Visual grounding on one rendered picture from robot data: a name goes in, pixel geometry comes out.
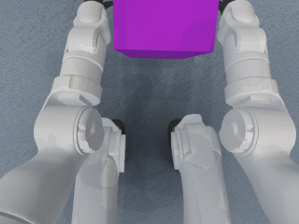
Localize robot right forearm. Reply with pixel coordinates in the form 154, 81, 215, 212
217, 0, 290, 116

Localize right robot upper arm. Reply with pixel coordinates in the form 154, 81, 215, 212
219, 105, 299, 224

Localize robot left thigh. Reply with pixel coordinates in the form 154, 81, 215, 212
71, 126, 126, 224

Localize left robot hand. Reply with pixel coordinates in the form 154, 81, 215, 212
84, 0, 113, 9

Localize carton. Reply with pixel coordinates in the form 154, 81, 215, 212
113, 0, 220, 59

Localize right robot hand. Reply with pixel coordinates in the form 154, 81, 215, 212
218, 0, 235, 15

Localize left robot upper arm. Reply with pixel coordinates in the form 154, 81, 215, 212
0, 105, 105, 224

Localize robot left forearm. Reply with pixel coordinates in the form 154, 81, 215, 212
34, 0, 112, 138

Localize left robot shin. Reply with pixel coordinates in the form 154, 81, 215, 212
102, 118, 119, 132

